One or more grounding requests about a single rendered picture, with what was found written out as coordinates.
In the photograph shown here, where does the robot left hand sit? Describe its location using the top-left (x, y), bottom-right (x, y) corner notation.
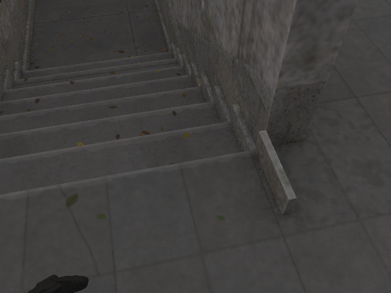
top-left (28, 275), bottom-right (89, 293)

